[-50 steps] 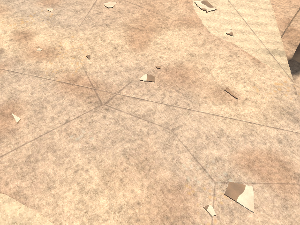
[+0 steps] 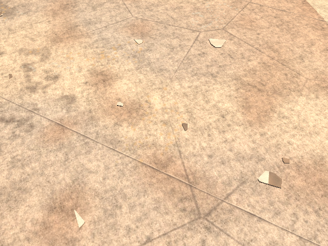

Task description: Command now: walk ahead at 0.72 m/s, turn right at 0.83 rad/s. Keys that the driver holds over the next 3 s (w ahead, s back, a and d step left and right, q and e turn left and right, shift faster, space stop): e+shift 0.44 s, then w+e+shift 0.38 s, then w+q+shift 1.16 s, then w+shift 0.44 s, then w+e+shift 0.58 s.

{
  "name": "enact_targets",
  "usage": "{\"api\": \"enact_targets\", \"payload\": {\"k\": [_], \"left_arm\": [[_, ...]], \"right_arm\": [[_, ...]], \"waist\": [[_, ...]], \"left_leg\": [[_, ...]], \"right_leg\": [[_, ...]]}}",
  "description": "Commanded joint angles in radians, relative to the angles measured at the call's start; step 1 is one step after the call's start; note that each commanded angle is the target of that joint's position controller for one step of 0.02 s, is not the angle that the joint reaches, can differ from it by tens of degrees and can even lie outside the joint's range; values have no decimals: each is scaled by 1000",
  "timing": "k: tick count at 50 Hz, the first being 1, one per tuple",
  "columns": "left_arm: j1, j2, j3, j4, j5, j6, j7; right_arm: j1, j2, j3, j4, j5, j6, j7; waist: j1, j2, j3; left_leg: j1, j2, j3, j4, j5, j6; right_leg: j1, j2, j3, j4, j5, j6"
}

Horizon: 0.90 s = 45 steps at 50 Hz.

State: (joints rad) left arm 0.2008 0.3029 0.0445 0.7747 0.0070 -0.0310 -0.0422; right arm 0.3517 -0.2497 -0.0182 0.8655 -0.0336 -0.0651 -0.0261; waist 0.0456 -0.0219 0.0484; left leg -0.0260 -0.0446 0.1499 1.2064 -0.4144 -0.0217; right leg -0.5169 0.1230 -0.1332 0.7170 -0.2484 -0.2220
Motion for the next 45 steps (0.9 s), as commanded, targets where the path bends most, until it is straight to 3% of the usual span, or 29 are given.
{"api": "enact_targets", "payload": {"k": [1,2,3,5,7,8,10,13,15,16,17,18,19,20,21,22,24,27,31,34,37,38,39,40,41,42,43,44,45], "left_arm": [[247,223,79,4,13,20,37],[182,169,65,1,9,19,41],[147,155,59,1,2,10,40],[131,157,52,-6,-7,-12,36],[130,193,63,-5,1,-26,32],[135,187,66,-4,-2,-22,34],[152,171,70,-1,-14,-2,39],[173,164,80,-13,-9,35,47],[125,172,86,-46,4,41,53],[82,170,86,-64,-2,35,54],[94,106,69,-98,-15,23,51],[239,29,53,-108,-15,27,66],[361,84,56,-103,10,36,63],[284,128,63,-81,31,56,55],[153,156,70,-103,39,70,41],[96,154,74,-125,30,82,26],[105,128,60,-148,24,101,-6],[37,119,50,-200,28,100,-35],[-27,109,39,-235,25,97,-60],[-21,102,32,-229,10,91,-69],[-37,97,24,-235,2,84,-64],[7,86,20,-215,4,81,-59],[111,93,27,-157,6,73,-47],[259,127,43,-83,3,62,-28],[280,156,32,-105,-4,51,-19],[213,252,51,-181,7,47,12],[200,235,54,-171,19,41,37],[190,205,45,-173,22,28,48],[172,181,37,-172,28,13,45]], "right_arm": [[-75,-112,11,-233,-2,-67,11],[-108,-142,3,-223,-5,-69,13],[-131,-134,5,-226,-20,-53,10],[-138,-136,8,-235,-30,6,1],[-194,-101,20,-274,-18,23,3],[-215,-88,25,-285,-7,25,3],[-258,-75,33,-300,10,29,3],[-317,-83,37,-319,16,25,0],[-242,-130,22,-294,10,5,-8],[-134,-150,14,-258,5,-11,-17],[-11,-210,-1,-237,-3,-27,-26],[-2,-247,-3,-265,-4,-13,-23],[-44,-244,-25,-271,11,7,-23],[-145,-179,-19,-303,15,21,-35],[-199,-103,5,-314,13,37,-40],[-218,-94,10,-308,5,49,-43],[-176,-155,-15,-269,-3,50,-25],[-131,-200,-44,-251,4,34,-7],[-110,-243,-72,-241,9,20,-2],[-164,-262,-83,-248,4,27,1],[-158,-274,-89,-240,-5,43,12],[-175,-269,-89,-241,-2,51,17],[-183,-237,-83,-242,-7,58,19],[-202,-174,-65,-251,-20,64,23],[-251,-43,-20,-277,-40,75,29],[-339,-70,-17,-394,-38,61,38],[-386,-131,-29,-409,-41,36,45],[-345,-171,-38,-377,-37,19,52],[-279,-181,-38,-326,-33,16,58]], "waist": [[21,-34,-214],[-34,103,-69],[-75,154,2],[-112,190,35],[-103,136,-5],[-88,98,-44],[-46,17,-119],[9,-35,-134],[-28,-56,-135],[-89,-49,-149],[-120,45,-234],[-40,209,-333],[13,284,-468],[-1,192,-386],[-26,110,-254],[-29,117,-197],[-23,193,-151],[-35,198,-128],[-34,161,-104],[-15,181,-88],[-28,165,-62],[-2,126,-53],[38,12,-46],[97,-181,-32],[91,-278,57],[96,-306,9],[84,-183,38],[60,-124,12],[27,-79,-9]], "left_leg": [[-829,0,-271,500,-35,15],[-780,42,-262,382,23,13],[-716,71,-257,298,16,-5],[-542,117,-219,75,14,-47],[-437,93,-170,-141,98,-60],[-411,76,-157,-237,184,-55],[-367,30,-141,-396,341,-37],[-321,-30,-151,-572,405,-29],[-237,-40,-203,-698,414,-13],[-134,-15,-216,-798,513,4],[75,199,-374,-792,726,57],[230,521,-643,-694,1235,147],[235,598,-840,-720,1073,271],[121,524,-784,-791,674,293],[-13,416,-603,-841,468,243],[-88,354,-484,-872,425,210],[-194,296,-370,-961,111,167],[-209,332,-349,-1066,-187,155],[-243,385,-246,-1128,-250,129],[-329,357,-80,-1116,-204,72],[-309,383,-20,-1061,-202,60],[-323,368,22,-995,-216,45],[-378,306,90,-814,-240,26],[-537,220,149,-457,-242,7],[-852,155,78,-79,-252,-7],[-1073,70,-94,-19,-143,-37],[-1134,146,-154,-10,0,-34],[-1096,162,-155,-35,108,-30],[-1027,174,-151,-57,158,-30]], "right_leg": [[780,-379,898,-408,249,-269],[573,-354,813,-439,276,-221],[414,-318,729,-431,449,-194],[177,-239,540,-437,723,-135],[108,-142,437,-399,925,-93],[135,-99,396,-355,977,-52],[203,-36,365,-285,927,39],[257,-7,433,-204,725,112],[277,-20,522,-92,585,140],[267,1,508,32,543,166],[169,37,438,277,231,203],[12,136,285,517,-539,207],[-37,39,257,640,-478,216],[-75,-20,225,682,-343,225],[-77,-48,204,634,-248,240],[-57,-64,198,607,-210,258],[-12,-102,168,528,-154,248],[-37,-130,133,433,-129,210],[6,-170,106,283,-94,179],[176,-152,38,109,-138,156],[249,-140,-35,-40,-172,128],[311,-127,-60,-134,-127,115],[412,-93,-46,-211,-137,100],[549,-128,104,-265,-232,54],[534,-278,416,-229,-405,15],[567,-422,839,-516,-581,-98],[591,-478,840,-587,-568,-114],[603,-451,741,-553,-462,-94],[593,-395,641,-537,-381,-62]]}}
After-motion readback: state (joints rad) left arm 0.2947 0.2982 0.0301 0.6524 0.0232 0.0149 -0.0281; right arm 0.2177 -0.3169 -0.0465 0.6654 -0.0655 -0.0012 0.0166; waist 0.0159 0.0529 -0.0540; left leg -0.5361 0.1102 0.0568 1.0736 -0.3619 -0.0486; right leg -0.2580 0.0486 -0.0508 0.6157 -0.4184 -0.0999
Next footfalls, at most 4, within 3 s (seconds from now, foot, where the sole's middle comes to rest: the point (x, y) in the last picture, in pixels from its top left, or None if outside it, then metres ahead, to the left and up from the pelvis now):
0.34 left None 0.47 0.10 -0.73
0.80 right None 0.28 -0.06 -0.73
1.24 left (253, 202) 0.67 -0.31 -0.73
1.66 right None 0.91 -0.71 -0.73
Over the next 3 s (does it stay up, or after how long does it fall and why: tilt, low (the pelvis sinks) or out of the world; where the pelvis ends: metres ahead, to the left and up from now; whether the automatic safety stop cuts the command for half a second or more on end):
stays up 2.04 -0.60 0.02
